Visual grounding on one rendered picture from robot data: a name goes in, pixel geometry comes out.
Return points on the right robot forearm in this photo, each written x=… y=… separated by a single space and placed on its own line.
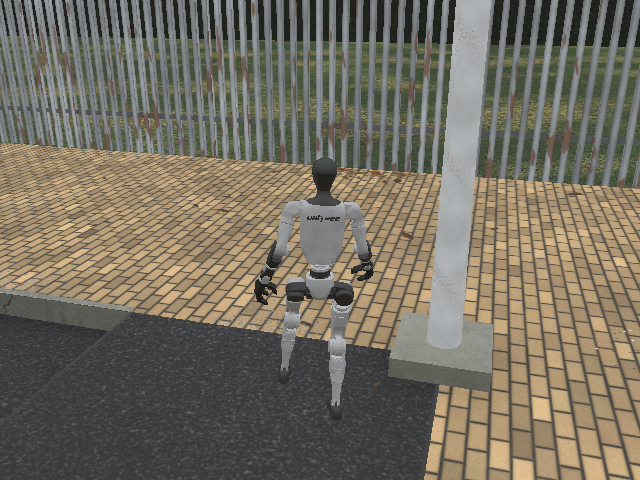
x=366 y=259

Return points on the robot right upper arm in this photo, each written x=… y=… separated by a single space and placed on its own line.
x=354 y=213

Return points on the robot right hand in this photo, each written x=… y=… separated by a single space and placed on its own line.
x=367 y=275

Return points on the robot left upper arm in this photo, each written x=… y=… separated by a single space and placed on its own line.
x=290 y=210

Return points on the robot left hand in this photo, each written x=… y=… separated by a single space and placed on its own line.
x=260 y=289

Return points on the left robot foot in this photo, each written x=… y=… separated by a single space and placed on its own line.
x=283 y=376

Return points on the left robot forearm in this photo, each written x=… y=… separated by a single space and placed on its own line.
x=270 y=266

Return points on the robot right thigh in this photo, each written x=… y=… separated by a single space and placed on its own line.
x=341 y=304

